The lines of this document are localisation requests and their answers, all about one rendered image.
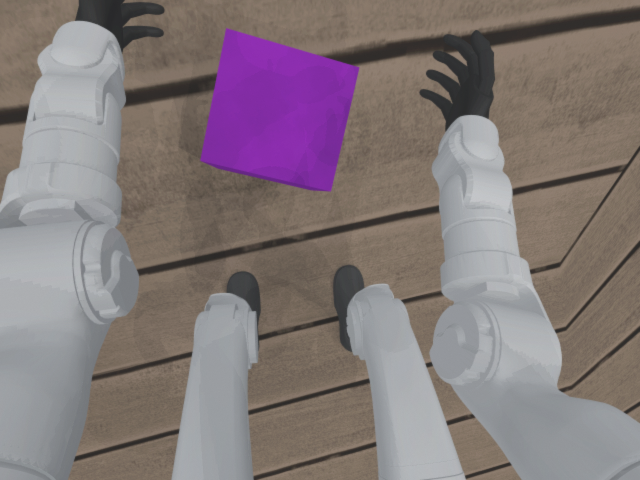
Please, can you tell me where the left robot shin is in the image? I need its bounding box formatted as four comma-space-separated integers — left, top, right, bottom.
194, 293, 252, 338

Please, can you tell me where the robot shin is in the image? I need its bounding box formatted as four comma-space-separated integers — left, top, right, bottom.
346, 284, 410, 337
194, 293, 252, 338

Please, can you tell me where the carton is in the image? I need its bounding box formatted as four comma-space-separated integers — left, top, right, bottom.
200, 28, 359, 191

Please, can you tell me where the robot right forearm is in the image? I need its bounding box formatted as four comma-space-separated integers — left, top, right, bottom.
432, 115, 552, 326

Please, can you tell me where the robot left upper arm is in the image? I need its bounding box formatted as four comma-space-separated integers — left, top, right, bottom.
0, 219, 139, 480

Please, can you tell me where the robot right upper arm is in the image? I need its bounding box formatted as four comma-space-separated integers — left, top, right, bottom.
429, 299, 640, 480

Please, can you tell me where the robot right hand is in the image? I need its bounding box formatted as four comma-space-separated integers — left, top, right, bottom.
419, 30, 495, 131

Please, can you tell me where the robot left forearm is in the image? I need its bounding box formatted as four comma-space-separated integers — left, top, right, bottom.
0, 21, 126, 229

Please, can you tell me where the robot left hand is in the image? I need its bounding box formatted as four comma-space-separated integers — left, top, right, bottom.
75, 0, 165, 52

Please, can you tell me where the right robot shin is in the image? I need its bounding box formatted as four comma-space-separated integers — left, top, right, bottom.
346, 284, 410, 337

